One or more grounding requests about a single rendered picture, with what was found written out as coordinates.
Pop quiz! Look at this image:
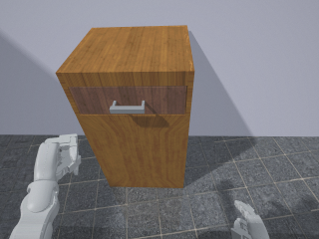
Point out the drawer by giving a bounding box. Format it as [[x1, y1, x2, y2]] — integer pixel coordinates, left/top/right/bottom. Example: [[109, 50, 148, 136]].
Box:
[[69, 86, 186, 115]]

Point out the cabinet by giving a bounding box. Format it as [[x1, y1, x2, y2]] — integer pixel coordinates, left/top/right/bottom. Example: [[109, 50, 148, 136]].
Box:
[[56, 25, 195, 188]]

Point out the robot right hand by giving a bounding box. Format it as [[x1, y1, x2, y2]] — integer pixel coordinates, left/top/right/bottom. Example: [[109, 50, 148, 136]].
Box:
[[230, 200, 270, 239]]

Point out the robot left hand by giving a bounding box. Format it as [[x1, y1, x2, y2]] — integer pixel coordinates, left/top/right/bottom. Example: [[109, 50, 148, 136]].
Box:
[[33, 133, 82, 182]]

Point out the left robot forearm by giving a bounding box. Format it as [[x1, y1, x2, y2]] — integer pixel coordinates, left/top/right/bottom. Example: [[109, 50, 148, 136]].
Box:
[[9, 179, 60, 239]]

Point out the handle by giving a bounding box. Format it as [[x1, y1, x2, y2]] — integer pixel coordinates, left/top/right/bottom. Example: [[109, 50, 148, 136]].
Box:
[[110, 101, 146, 114]]

